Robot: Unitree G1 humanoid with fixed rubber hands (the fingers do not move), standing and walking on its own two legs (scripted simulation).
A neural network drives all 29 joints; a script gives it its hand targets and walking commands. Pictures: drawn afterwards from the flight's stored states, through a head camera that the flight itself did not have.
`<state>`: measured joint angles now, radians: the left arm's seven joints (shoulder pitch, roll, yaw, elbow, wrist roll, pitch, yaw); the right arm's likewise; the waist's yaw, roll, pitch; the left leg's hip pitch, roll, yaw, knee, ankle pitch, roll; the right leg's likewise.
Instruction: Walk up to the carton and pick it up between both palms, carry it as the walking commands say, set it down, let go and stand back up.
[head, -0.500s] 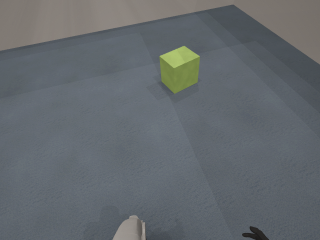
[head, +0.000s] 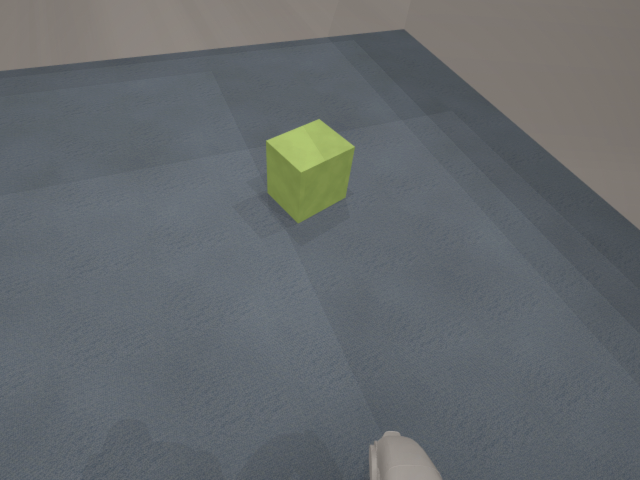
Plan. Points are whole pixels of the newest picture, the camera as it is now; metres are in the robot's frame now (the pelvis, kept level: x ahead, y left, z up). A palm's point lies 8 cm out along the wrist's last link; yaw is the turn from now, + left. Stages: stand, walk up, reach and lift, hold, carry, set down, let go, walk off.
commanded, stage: walk up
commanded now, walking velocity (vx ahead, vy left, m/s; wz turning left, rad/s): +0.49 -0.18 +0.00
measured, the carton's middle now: (308, 171) +1.34 -0.08 -0.64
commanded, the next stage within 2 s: none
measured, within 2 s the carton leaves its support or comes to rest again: neither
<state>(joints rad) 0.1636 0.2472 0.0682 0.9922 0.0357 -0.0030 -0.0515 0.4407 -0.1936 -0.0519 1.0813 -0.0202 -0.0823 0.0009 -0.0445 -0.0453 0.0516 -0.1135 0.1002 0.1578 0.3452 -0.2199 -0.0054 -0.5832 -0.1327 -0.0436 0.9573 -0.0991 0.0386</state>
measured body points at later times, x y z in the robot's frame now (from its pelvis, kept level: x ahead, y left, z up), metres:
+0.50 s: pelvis +0.25 -0.09 +0.00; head +0.27 -0.12 +0.45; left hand +0.20 +0.17 -0.13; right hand +0.35 -0.33 -0.16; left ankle +0.30 +0.08 -0.67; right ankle +0.23 -0.19 -0.75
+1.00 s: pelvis +0.50 -0.02 +0.00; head +0.53 +0.01 +0.45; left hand +0.57 +0.23 -0.16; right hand +0.46 -0.29 -0.13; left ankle +0.49 +0.08 -0.75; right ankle +0.54 -0.21 -0.67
